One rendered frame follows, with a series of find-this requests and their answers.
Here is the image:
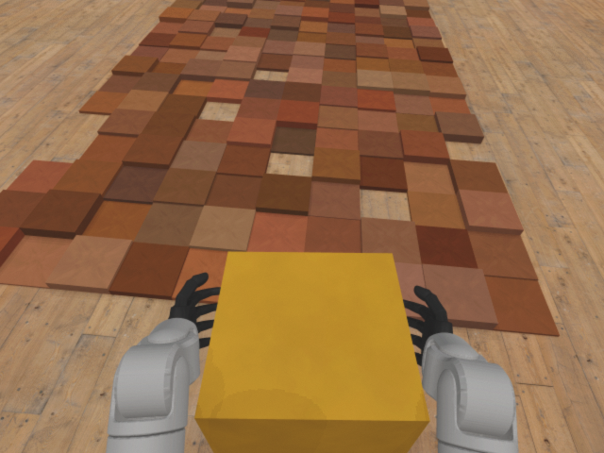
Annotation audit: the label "right robot forearm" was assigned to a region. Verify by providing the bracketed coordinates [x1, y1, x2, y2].
[422, 332, 518, 453]

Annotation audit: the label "right robot hand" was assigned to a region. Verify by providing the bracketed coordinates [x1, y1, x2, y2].
[403, 286, 453, 367]

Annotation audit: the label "carton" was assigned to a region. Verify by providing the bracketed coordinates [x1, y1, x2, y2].
[194, 252, 430, 453]

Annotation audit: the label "left robot hand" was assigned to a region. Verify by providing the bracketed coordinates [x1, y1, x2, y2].
[168, 273, 221, 349]

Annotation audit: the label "left robot forearm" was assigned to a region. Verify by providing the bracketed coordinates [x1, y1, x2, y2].
[106, 318, 200, 453]

